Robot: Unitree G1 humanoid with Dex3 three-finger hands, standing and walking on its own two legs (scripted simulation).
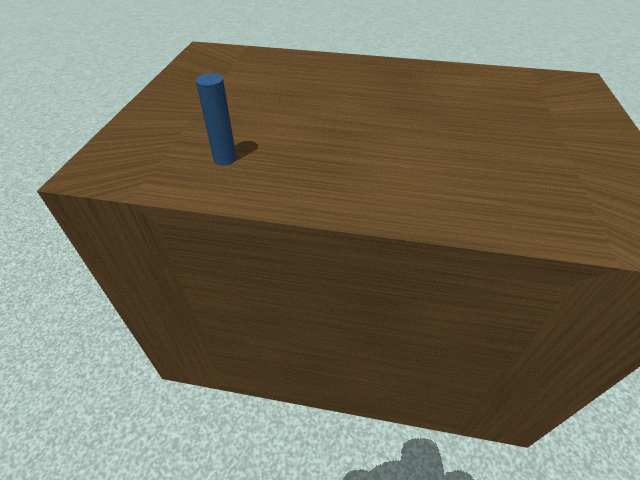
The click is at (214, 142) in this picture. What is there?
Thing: slim round
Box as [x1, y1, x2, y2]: [196, 73, 235, 165]
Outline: 203,74 196,78 196,83 213,160 217,164 229,164 235,160 235,152 222,77 215,73
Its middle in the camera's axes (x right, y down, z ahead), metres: -0.18 -0.22 +0.71
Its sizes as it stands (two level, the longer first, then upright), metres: 0.045 0.045 0.161
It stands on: a support 0.80 m high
